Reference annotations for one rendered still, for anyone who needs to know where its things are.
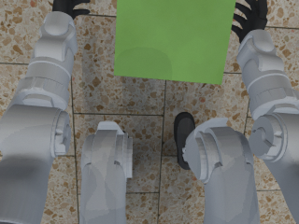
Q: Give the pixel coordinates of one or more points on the carton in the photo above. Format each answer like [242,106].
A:
[179,40]

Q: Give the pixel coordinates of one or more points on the right robot upper arm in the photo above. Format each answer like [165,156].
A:
[274,138]

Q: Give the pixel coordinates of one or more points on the left robot forearm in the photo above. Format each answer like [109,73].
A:
[50,68]

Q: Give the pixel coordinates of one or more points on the robot left hand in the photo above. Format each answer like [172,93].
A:
[66,6]

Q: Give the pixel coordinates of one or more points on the robot right hand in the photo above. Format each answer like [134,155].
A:
[256,17]

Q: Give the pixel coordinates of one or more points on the right robot forearm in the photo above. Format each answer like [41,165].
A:
[262,72]

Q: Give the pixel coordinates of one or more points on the robot right foot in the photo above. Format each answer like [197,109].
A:
[183,125]

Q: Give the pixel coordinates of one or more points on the left robot upper arm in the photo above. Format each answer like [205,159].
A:
[31,137]

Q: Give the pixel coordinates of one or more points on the left robot thigh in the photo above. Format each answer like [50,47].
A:
[103,180]

